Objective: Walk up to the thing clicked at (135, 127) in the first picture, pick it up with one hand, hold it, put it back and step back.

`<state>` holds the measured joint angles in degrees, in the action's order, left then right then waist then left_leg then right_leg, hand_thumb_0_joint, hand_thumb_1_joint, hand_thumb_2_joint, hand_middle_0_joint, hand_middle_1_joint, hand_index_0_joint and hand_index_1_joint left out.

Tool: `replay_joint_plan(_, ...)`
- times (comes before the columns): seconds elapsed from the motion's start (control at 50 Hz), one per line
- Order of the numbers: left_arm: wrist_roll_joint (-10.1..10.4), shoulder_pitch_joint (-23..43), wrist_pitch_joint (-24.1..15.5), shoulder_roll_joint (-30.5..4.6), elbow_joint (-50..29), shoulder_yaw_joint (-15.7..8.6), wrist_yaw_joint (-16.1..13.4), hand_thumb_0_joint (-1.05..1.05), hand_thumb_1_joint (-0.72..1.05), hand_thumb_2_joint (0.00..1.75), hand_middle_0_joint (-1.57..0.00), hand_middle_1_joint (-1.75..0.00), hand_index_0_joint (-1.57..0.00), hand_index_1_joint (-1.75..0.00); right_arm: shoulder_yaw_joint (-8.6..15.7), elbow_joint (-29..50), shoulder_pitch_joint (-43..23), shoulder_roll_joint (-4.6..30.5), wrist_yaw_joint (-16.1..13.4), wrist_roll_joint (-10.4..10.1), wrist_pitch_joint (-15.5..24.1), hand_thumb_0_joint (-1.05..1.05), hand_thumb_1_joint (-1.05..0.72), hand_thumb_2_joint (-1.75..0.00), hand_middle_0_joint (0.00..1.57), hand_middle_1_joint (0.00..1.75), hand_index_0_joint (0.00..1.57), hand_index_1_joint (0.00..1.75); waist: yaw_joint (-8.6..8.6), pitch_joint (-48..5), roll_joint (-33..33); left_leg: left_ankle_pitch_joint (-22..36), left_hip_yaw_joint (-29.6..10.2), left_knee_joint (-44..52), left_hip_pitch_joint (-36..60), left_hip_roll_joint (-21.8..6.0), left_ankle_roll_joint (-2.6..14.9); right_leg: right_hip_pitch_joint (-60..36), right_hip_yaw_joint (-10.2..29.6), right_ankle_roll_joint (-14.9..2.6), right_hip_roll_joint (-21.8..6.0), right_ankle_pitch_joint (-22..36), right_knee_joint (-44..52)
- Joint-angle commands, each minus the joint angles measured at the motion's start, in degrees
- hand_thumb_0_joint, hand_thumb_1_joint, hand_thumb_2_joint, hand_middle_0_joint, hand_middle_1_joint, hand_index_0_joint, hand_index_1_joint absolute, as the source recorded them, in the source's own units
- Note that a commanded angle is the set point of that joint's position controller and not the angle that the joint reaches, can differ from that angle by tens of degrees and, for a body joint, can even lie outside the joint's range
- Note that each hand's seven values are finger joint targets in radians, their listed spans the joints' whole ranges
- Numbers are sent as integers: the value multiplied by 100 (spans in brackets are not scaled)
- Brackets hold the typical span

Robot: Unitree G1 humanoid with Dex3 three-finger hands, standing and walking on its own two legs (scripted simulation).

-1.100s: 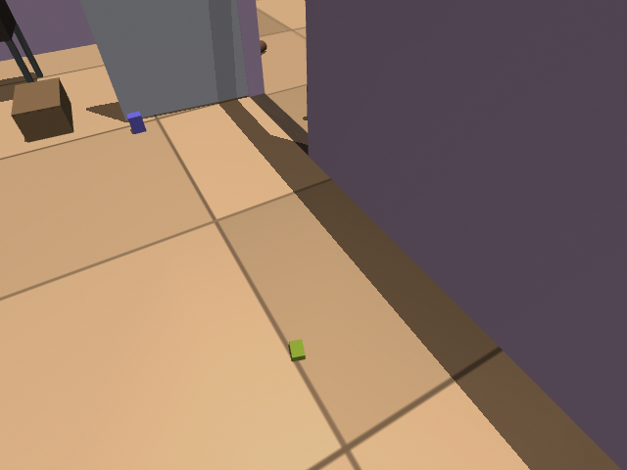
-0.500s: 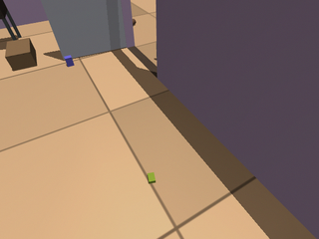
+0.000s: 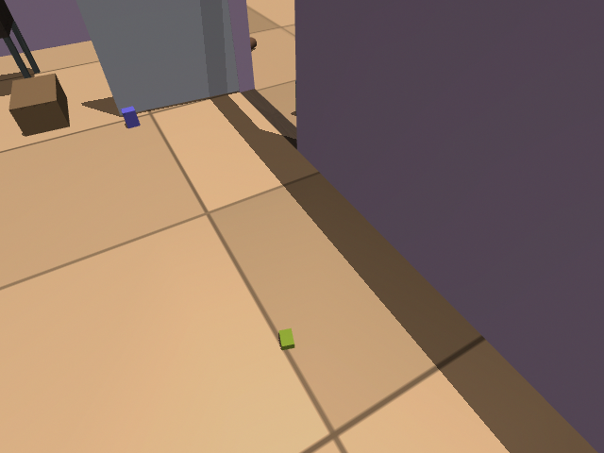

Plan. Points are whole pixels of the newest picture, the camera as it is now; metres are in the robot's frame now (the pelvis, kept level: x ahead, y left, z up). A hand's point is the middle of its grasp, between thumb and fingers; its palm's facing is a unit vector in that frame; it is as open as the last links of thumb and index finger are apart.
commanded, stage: stand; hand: left
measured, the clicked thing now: (130, 117) +2.20 +1.16 -0.73
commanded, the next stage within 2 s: walk up in 0.02 s
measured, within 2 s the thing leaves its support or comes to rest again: neither
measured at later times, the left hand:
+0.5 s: hand out of the picture +0.15 +0.44 -0.17, palm faces +0.15 -0.90 -0.40, open 7.4 cm
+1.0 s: hand (81, 296) +0.45 +0.45 -0.13, palm faces +0.32 -0.86 -0.39, open 7.4 cm
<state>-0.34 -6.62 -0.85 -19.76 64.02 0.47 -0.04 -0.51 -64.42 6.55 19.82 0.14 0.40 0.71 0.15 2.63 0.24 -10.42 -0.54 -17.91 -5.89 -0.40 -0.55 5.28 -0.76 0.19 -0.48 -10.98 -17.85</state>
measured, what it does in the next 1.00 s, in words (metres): walks ahead, turning left: left foot, then right foot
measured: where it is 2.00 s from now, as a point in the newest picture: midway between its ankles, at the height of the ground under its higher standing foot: (219, 267)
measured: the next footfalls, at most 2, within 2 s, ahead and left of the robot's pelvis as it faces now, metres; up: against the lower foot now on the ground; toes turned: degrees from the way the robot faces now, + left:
left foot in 0.38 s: +0.20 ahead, +0.27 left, +0.00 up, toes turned +18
right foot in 0.84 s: +0.58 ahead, +0.07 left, +0.00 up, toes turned +10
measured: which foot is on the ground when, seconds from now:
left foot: down 0.00-0.06, up 0.08-0.36, down 0.38-0.86, up 0.88-1.00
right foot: down 0.00-0.40, up 0.42-0.82, down 0.84-1.00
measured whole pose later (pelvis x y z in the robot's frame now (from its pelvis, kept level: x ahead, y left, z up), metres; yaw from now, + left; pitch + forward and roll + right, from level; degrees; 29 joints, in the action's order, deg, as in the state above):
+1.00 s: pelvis +0.46 +0.16 -0.02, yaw +20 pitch -1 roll -1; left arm -0.1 -11.5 -6.7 -21.5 51.8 -2.2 3.9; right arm 3.4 -54.5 14.1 25.6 3.6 -0.2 3.6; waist 1.6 3.0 5.2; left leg -18.4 -1.7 -65.3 -21.9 -2.3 2.4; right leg 16.4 -9.6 -1.2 -3.5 -12.2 -29.7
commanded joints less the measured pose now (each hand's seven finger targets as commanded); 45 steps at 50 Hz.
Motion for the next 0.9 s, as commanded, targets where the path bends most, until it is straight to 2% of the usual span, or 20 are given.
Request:
replay_joint_plan(0.0,-51,-307,-282,-2171,-622,-740,117,0,90,90,-20,-30,-20,-30,719,981,-282,1898,208,160,165,0,-90,-90,20,30,20,30,282,-986,91,-2331,-915,-488,-1120,-526,535,-821,327,-385,-655,-2159,-343)
replay_joint_plan(0.02,-122,-539,-320,-2174,-516,-800,155,0,90,90,-20,-30,-20,-30,676,1154,-850,1816,340,224,124,0,-90,-90,20,30,20,30,583,-356,87,-2609,-593,-904,-2857,-256,328,-1353,822,-607,-1039,-3090,-50)
replay_joint_plan(0.04,-158,-960,-381,-2393,-545,-942,128,0,90,90,-20,-30,-20,-30,595,1489,-1347,1465,411,243,133,0,-90,-90,20,30,20,30,860,-191,-960,-1748,38,-2408,-3921,-41,295,-1682,2117,-1022,-2124,-3812,826)
replay_joint_plan(0.06,-162,-840,-451,-2490,-717,-980,101,0,90,90,-20,-30,-20,-30,605,1665,-1539,1419,456,314,143,0,-90,-90,20,30,20,30,906,25,-1070,-1350,-93,-3239,-4396,-461,185,-1368,2690,-1437,-2911,-3787,1365)
replay_joint_plan(0.12,-159,-68,-553,-2151,-1160,-860,100,0,90,90,-20,-30,-20,-30,801,1519,-648,1707,626,203,156,0,-90,-90,20,30,20,30,239,-198,-398,-821,-480,-3559,-3819,-854,0,-940,1549,-1188,-2258,-2910,1186)
replay_joint_plan(0.22,-185,248,-601,-2483,-1465,-911,215,0,90,90,-20,-30,-20,-30,867,1589,-491,1618,885,143,33,0,-90,-90,20,30,20,30,54,241,-984,-367,42,-2548,-2612,-986,-127,434,62,-1021,-1886,-2621,1391)
replay_joint_plan(0.28,-190,99,-556,-2493,-1358,-880,291,0,90,90,-20,-30,-20,-30,829,1502,-291,1480,911,80,99,0,-90,-90,20,30,20,30,17,85,-741,116,669,-1957,-1286,-667,-38,903,-662,-895,-1559,-2219,873)
replay_joint_plan(0.34,-187,165,-498,-2283,-1324,-746,307,0,90,90,-20,-30,-20,-30,987,1097,819,1832,754,80,148,0,-90,-90,20,30,20,30,-576,-289,143,-452,1064,-1649,248,-169,148,1381,-1049,-825,-1250,-1356,-1139)
replay_joint_plan(0.36,-157,-142,-452,-1931,-1335,-589,339,0,90,90,-20,-30,-20,-30,1129,832,1681,2190,636,141,193,0,-90,-90,20,30,20,30,-970,-772,1135,-1559,546,-1271,1496,-29,498,2091,-1210,-650,-864,-368,-3494)
replay_joint_plan(0.38,-42,-7,-468,-1325,-1606,-410,371,0,90,90,-20,-30,-20,-30,1250,868,2234,2958,501,147,253,0,-90,-90,20,30,20,30,-1133,-607,2720,-3253,-2672,204,1968,-1627,994,3992,-1053,-227,-76,-2035,-5404)
replay_joint_plan(0.4,-9,375,-508,-1829,-1806,-416,333,0,90,90,-20,-30,-20,-30,1276,1128,1775,3393,513,-167,262,0,-90,-90,20,30,20,30,-947,-561,2017,-4224,-4710,1485,1220,-2459,1608,4136,28,-412,-216,-1997,-5674)
replay_joint_plan(0.44,77,192,-507,-2154,-1419,-452,353,0,90,90,-20,-30,-20,-30,1091,1368,803,2796,420,-135,337,0,-90,-90,20,30,20,30,-365,-229,415,-3065,-2985,825,606,-2109,1371,3877,370,-319,-816,-948,-5351)
replay_joint_plan(0.5,87,-502,-390,-2159,-1064,-597,478,0,90,90,-20,-30,-20,-30,878,1507,275,2183,379,-117,470,0,-90,-90,20,30,20,30,152,18,763,-2280,-1304,925,-832,-1424,1046,2633,166,-105,-992,-380,-4120)
replay_joint_plan(0.7,-4,697,-408,-1704,-1679,-638,648,0,90,90,-20,-30,-20,-30,890,1555,879,2035,367,-67,642,0,-90,-90,20,30,20,30,-213,224,453,-757,-625,1032,-68,-1350,1192,2645,-130,-44,-771,960,-1703)
replay_joint_plan(0.76,23,492,-453,-1552,-1609,-633,603,0,90,90,-20,-30,-20,-30,909,1535,955,2042,292,-11,582,0,-90,-90,20,30,20,30,-80,-81,574,974,-284,221,248,-1276,1017,1850,-463,-186,-464,770,-1335)
replay_joint_plan(0.8,36,-641,-466,-1653,-1219,-742,503,0,90,90,-20,-30,-20,-30,869,1635,873,1908,258,71,543,0,-90,-90,20,30,20,30,472,-731,41,1858,185,-1608,-108,-839,772,73,-803,-306,-144,507,-995)
replay_joint_plan(0.82,12,-1564,-512,-1977,-957,-908,412,0,90,90,-20,-30,-20,-30,748,1699,1033,1570,269,109,545,0,-90,-90,20,30,20,30,825,-1377,-721,1151,389,-3380,-1188,-446,578,-1547,-410,-421,-374,20,-1135)
replay_joint_plan(0.84,-82,-2089,-561,-2528,-976,-1065,338,0,90,90,-20,-30,-20,-30,597,1864,1334,1120,261,-39,566,0,-90,-90,20,30,20,30,877,-1697,-1946,-1379,302,-4913,-2799,156,366,-2602,2214,-805,-2098,-1738,-407)
replay_joint_plan(0.86,31,-1908,-582,-2785,-1097,-1065,303,0,90,90,-20,-30,-20,-30,701,1815,1177,1650,203,-103,598,0,-90,-90,20,30,20,30,838,-1669,-1714,-1848,-245,-5556,-3528,202,373,-2560,3949,-1336,-2787,-1941,463)
replay_joint_plan(0.88,42,-1553,-599,-2654,-1257,-1025,283,0,90,90,-20,-30,-20,-30,715,1725,708,1851,185,-66,604,0,-90,-90,20,30,20,30,779,-1161,-998,-1459,-588,-5922,-3603,-115,377,-1913,3581,-1482,-2712,-1578,554)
